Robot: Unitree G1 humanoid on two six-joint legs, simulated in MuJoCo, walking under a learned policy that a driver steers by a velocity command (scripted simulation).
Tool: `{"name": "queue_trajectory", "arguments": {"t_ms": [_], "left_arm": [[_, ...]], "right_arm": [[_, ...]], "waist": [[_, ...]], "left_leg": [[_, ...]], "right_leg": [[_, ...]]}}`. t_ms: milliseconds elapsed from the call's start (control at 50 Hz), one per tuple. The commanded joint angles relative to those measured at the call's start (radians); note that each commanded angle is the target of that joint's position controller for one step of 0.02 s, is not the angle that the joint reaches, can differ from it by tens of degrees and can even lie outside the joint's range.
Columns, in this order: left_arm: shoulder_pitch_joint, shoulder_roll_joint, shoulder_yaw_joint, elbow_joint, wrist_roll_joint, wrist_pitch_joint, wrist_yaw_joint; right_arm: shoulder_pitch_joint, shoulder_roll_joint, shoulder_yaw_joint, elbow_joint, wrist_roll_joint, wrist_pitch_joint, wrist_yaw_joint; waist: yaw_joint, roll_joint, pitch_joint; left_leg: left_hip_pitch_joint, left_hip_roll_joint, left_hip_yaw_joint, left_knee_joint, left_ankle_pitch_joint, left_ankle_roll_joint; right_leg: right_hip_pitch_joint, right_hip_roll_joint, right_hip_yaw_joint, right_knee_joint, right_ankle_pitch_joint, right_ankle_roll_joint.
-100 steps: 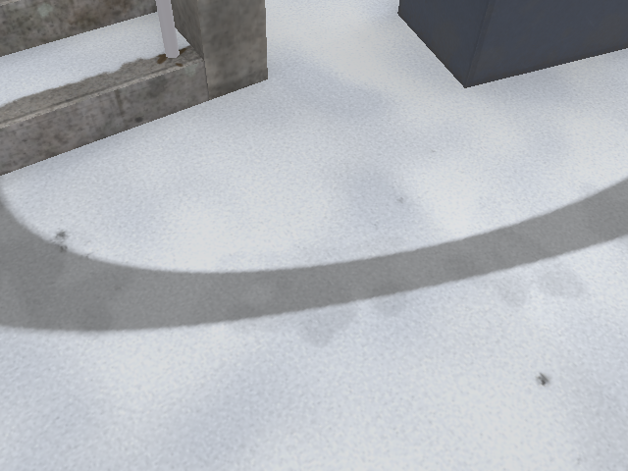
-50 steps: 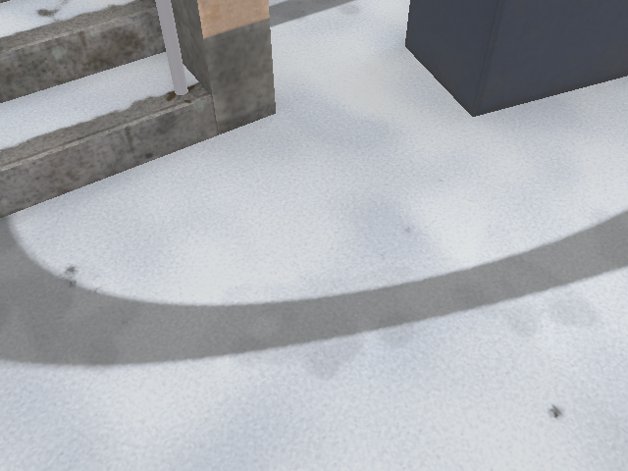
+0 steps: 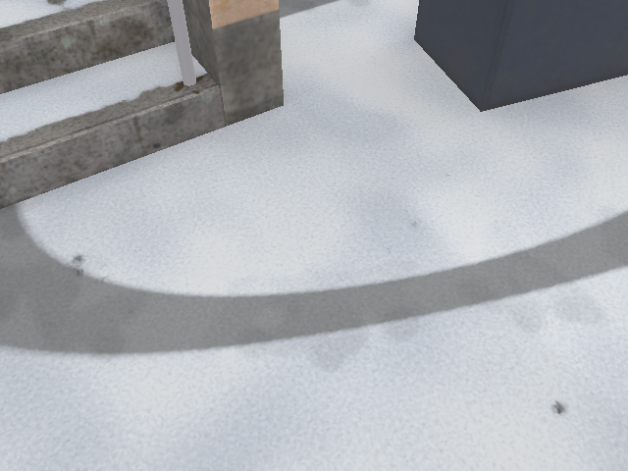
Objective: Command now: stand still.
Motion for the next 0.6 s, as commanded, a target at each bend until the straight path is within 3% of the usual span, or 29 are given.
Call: {"name": "queue_trajectory", "arguments": {"t_ms": [20, 220, 260, 300, 340, 360, 380, 400, 420, 440, 460, 480, 500, 520, 540, 560, 580, 600], "left_arm": [[0.086, 0.082, 0.010, -0.006, 0.000, -0.004, 0.002], [0.104, 0.080, 0.003, 0.007, -0.001, -0.003, 0.003], [0.130, 0.088, 0.006, 0.020, -0.007, 0.001, 0.008], [0.123, 0.135, 0.020, 0.000, -0.016, 0.002, 0.014], [0.161, 0.185, 0.037, -0.004, -0.026, -0.015, 0.011], [0.152, 0.211, 0.048, -0.010, -0.030, -0.024, 0.009], [0.119, 0.208, 0.049, -0.023, -0.029, -0.031, 0.007], [0.069, 0.196, 0.046, -0.039, -0.030, -0.037, 0.002], [0.019, 0.178, 0.040, -0.055, -0.036, -0.038, -0.003], [-0.006, 0.166, 0.036, -0.069, -0.037, -0.039, -0.006], [-0.030, 0.131, 0.026, -0.085, -0.029, -0.049, -0.012], [-0.021, 0.081, 0.014, -0.125, -0.030, -0.068, -0.005], [-0.025, 0.095, 0.015, -0.134, -0.046, -0.087, -0.008], [-0.038, 0.110, 0.017, -0.138, -0.053, -0.098, -0.019], [-0.038, 0.113, 0.019, -0.130, -0.045, -0.105, -0.026], [-0.050, 0.134, 0.031, -0.129, -0.033, -0.111, -0.027], [-0.072, 0.166, 0.046, -0.132, -0.026, -0.111, -0.030], [-0.080, 0.165, 0.051, -0.131, -0.025, -0.107, -0.037]], "right_arm": [[0.054, -0.087, -0.010, -0.014, 0.000, -0.005, -0.002], [0.066, -0.085, -0.002, -0.015, 0.000, -0.005, 0.000], [0.086, -0.075, 0.000, -0.004, 0.004, -0.003, -0.002], [0.067, -0.087, -0.005, -0.019, 0.009, -0.011, -0.002], [0.021, -0.048, 0.003, -0.050, 0.011, -0.043, 0.012], [0.009, -0.039, 0.006, -0.061, 0.012, -0.060, 0.022], [0.018, -0.040, 0.005, -0.068, 0.019, -0.076, 0.032], [0.050, -0.034, 0.006, -0.066, 0.027, -0.090, 0.039], [0.125, -0.038, 0.001, -0.042, 0.032, -0.099, 0.044], [0.211, -0.054, -0.009, -0.007, 0.026, -0.103, 0.046], [0.341, -0.123, -0.032, 0.023, 0.017, -0.106, 0.046], [0.467, -0.266, -0.065, 0.026, 0.019, -0.115, 0.060], [0.412, -0.211, -0.041, 0.012, -0.003, -0.130, 0.066], [0.311, -0.159, -0.026, -0.019, 0.003, -0.140, 0.066], [0.248, -0.133, -0.015, -0.043, 0.006, -0.141, 0.070], [0.216, -0.123, -0.009, -0.055, 0.007, -0.136, 0.073], [0.222, -0.094, 0.001, -0.055, 0.004, -0.129, 0.073], [0.253, -0.073, 0.008, -0.049, 0.001, -0.120, 0.069]], "waist": [[0.001, -0.005, 0.035], [0.003, -0.005, 0.037], [0.006, -0.025, 0.027], [0.019, -0.074, 0.098], [0.043, -0.168, 0.144], [0.043, -0.201, 0.164], [0.023, -0.199, 0.181], [-0.010, -0.197, 0.193], [-0.056, -0.173, 0.182], [-0.084, -0.114, 0.160], [-0.123, 0.069, 0.095], [-0.145, 0.340, 0.015], [-0.096, 0.254, 0.031], [-0.057, 0.140, 0.104], [-0.037, 0.085, 0.103], [-0.021, 0.054, 0.100], [-0.021, 0.063, 0.090], [-0.026, 0.078, 0.071]], "left_leg": [[0.071, -0.013, 0.027, -0.059, 0.108, 0.028], [0.065, -0.017, 0.027, -0.056, 0.106, 0.032], [0.054, -0.059, 0.070, -0.022, -0.134, 0.039], [-0.058, -0.086, 0.098, 0.051, -0.365, 0.059], [-0.160, -0.084, 0.128, 0.199, -0.263, 0.064], [-0.174, -0.050, 0.109, 0.283, -0.203, 0.075], [-0.177, -0.023, 0.091, 0.302, -0.200, 0.095], [-0.130, -0.013, 0.090, 0.224, -0.218, 0.116], [0.002, -0.026, 0.103, 0.081, -0.208, 0.130], [0.133, -0.047, 0.097, -0.016, -0.164, 0.124], [0.286, 0.075, -0.120, -0.128, -0.179, 0.153], [0.406, 0.298, -0.571, -0.328, -0.329, 0.286], [0.355, 0.376, -0.759, -0.393, -0.404, 0.336], [0.306, 0.364, -0.649, -0.372, -0.362, 0.317], [0.286, 0.304, -0.495, -0.369, -0.277, 0.284], [0.283, 0.260, -0.378, -0.372, -0.161, 0.252], [0.283, 0.213, -0.271, -0.377, -0.036, 0.221], [0.296, 0.180, -0.197, -0.376, 0.063, 0.205]], "right_leg": [[-0.128, -0.014, 0.008, -0.121, 0.111, -0.012], [-0.132, -0.013, 0.001, -0.115, 0.104, -0.008], [-0.139, -0.002, 0.001, -0.133, -0.153, -0.028], [-0.189, -0.056, 0.087, -0.182, -0.445, -0.085], [-0.166, -0.194, 0.279, -0.278, -0.549, -0.162], [-0.184, -0.271, 0.377, -0.315, -0.545, -0.205], [-0.206, -0.303, 0.411, -0.327, -0.515, -0.225], [-0.231, -0.293, 0.380, -0.305, -0.461, -0.212], [-0.276, -0.241, 0.299, -0.247, -0.396, -0.173], [-0.315, -0.164, 0.203, -0.136, -0.291, -0.134], [-0.400, -0.062, 0.063, 0.171, -0.101, -0.083], [-0.567, 0.046, -0.048, 0.492, -0.147, -0.042], [-0.634, 0.010, 0.070, 0.704, -0.186, -0.061], [-0.692, -0.043, 0.093, 0.790, -0.102, -0.085], [-0.688, -0.080, 0.084, 0.788, -0.008, -0.099], [-0.679, -0.107, 0.067, 0.728, 0.065, -0.102], [-0.645, -0.125, 0.045, 0.668, 0.112, -0.097], [-0.621, -0.127, 0.020, 0.629, 0.138, -0.087]]}}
